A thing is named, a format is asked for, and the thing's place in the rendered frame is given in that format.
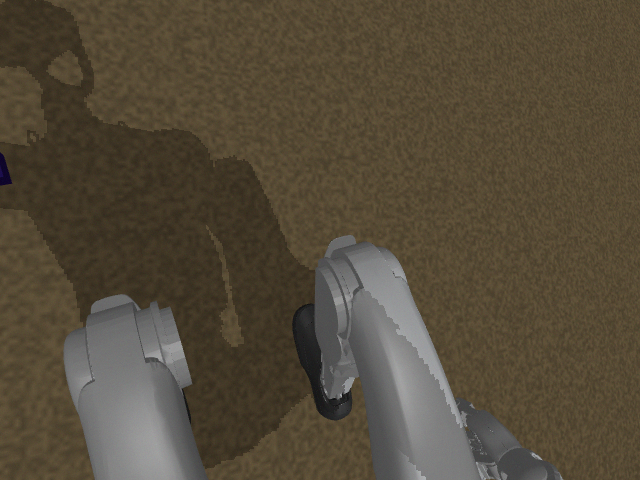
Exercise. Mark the small box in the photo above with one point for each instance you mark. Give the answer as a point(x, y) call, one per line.
point(4, 173)

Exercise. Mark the right robot arm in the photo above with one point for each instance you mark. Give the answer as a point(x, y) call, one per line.
point(524, 464)

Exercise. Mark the right robot hand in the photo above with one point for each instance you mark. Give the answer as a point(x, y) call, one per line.
point(489, 438)

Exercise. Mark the right robot foot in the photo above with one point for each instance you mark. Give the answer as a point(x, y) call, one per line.
point(309, 354)

